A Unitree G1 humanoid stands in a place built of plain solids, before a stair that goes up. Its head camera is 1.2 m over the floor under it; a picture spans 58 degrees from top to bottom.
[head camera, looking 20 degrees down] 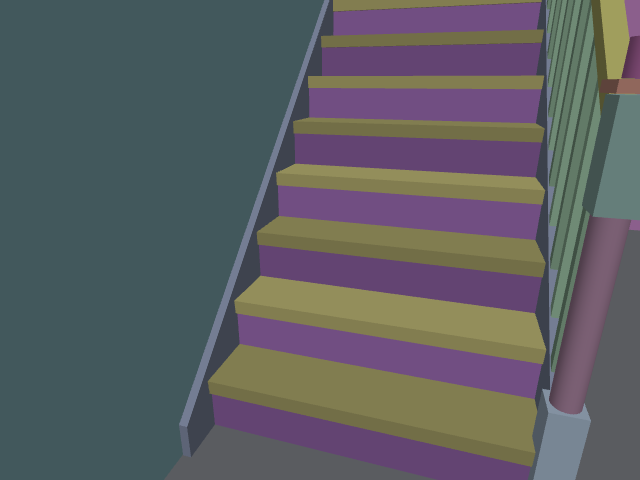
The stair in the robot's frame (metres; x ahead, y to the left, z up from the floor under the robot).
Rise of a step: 0.20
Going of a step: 0.23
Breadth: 1.09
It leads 17 degrees to the right of straight ahead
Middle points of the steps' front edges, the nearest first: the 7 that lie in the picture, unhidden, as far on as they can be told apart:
1.11 -0.11 0.21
1.32 -0.19 0.41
1.54 -0.26 0.62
1.75 -0.32 0.82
1.97 -0.39 1.03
2.18 -0.46 1.23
2.40 -0.53 1.43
